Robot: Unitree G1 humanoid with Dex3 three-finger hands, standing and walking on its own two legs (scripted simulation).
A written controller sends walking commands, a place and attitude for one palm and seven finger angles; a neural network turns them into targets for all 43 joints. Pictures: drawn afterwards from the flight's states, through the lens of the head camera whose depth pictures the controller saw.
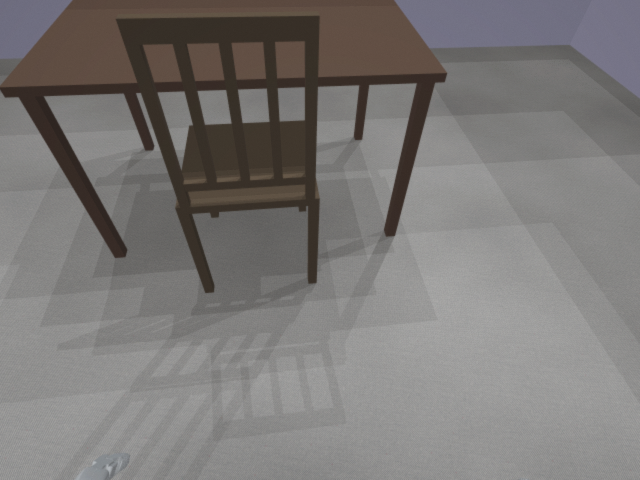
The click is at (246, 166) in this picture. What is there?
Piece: chair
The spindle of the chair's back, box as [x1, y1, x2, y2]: [219, 43, 249, 180]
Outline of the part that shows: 219,43 241,180 247,180 249,179 249,173 231,44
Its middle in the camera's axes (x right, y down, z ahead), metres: -0.21 -0.29 +0.94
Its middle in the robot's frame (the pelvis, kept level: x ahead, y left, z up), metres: +0.89 +0.25 -0.05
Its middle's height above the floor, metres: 0.72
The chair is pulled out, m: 0.00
